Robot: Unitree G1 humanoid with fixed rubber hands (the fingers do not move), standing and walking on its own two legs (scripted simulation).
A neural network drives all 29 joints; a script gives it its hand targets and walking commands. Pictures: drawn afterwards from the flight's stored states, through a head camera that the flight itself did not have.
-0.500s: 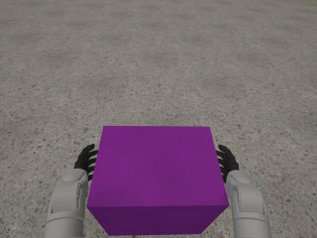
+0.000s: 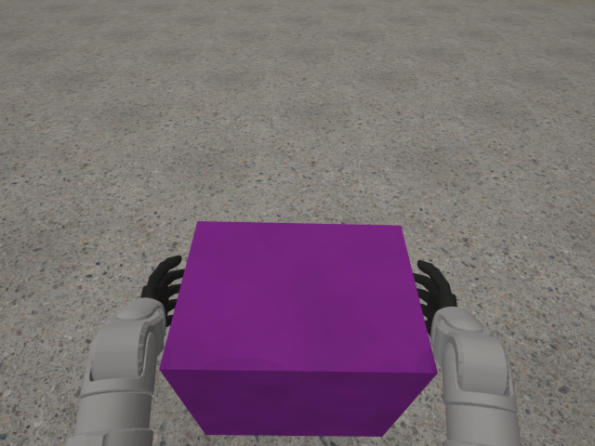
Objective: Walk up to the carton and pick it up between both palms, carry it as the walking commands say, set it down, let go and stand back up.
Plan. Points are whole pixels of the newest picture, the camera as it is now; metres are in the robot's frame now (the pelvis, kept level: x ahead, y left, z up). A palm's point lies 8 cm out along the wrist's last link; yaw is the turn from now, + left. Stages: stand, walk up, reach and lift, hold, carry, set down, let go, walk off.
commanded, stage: carry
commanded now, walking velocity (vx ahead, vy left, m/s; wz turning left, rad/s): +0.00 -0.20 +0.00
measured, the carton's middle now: (296, 337) +0.30 +0.01 -0.01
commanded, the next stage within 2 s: none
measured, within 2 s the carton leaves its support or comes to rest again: neither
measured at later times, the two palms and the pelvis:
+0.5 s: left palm (209, 350) +0.23 +0.11 +0.08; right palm (520, 332) +0.26 -0.26 +0.09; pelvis +0.00 -0.09 +0.00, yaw +5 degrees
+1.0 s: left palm (313, 358) +0.22 -0.01 +0.09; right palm out of the picture +0.24 -0.38 +0.08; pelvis -0.01 -0.21 +0.00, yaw +5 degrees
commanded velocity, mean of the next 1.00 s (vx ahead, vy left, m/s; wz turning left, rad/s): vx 0.00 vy -0.20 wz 0.00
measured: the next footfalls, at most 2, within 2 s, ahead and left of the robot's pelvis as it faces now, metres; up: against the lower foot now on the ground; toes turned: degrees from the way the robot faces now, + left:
right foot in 0.32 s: +0.05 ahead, -0.17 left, +0.00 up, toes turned -1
left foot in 0.62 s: +0.00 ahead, +0.01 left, +0.00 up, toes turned +15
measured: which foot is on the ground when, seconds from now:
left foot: down 0.00-0.34, up 0.36-0.60, down 0.62-0.94, up 0.96-1.00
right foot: down 0.00-0.18, up 0.20-0.30, down 0.32-0.62, up 0.64-0.90, down 0.92-1.00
